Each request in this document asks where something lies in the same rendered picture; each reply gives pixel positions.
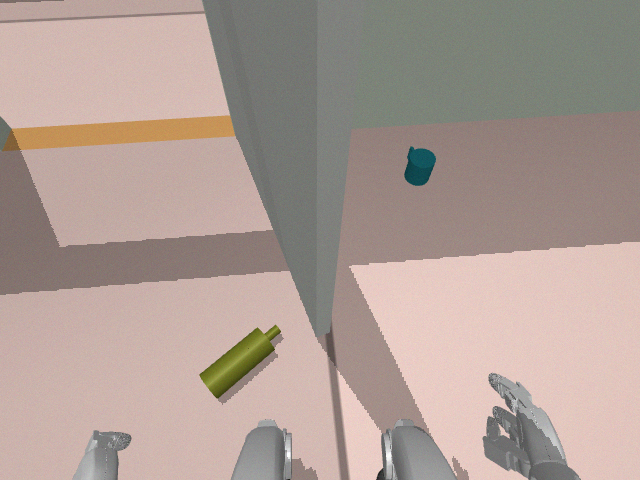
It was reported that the right robot hand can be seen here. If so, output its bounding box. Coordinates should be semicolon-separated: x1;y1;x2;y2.
482;373;568;478

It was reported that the left robot hand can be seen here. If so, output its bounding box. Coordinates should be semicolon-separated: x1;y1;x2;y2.
72;430;131;480

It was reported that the right robot arm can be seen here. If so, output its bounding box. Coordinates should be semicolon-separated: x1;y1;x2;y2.
528;462;581;480

